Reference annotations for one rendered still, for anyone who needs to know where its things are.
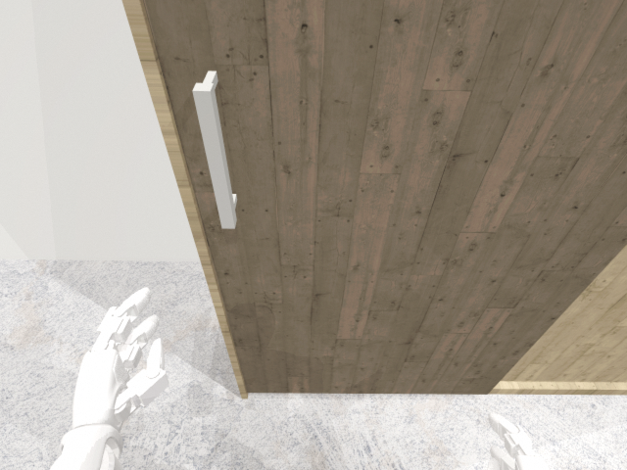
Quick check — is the right robot hand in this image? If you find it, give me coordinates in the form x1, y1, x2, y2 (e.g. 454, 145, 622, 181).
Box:
487, 412, 550, 470

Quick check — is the left robot forearm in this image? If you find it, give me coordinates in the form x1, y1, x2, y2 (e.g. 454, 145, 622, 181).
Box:
50, 424, 123, 470

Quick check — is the left robot hand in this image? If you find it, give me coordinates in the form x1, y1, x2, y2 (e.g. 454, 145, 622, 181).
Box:
72, 287, 169, 432

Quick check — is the wardrobe door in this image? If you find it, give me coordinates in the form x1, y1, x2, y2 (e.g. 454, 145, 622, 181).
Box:
501, 245, 627, 382
143, 0, 627, 395

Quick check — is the handle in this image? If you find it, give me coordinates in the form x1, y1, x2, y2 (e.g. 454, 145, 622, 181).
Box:
192, 71, 237, 229

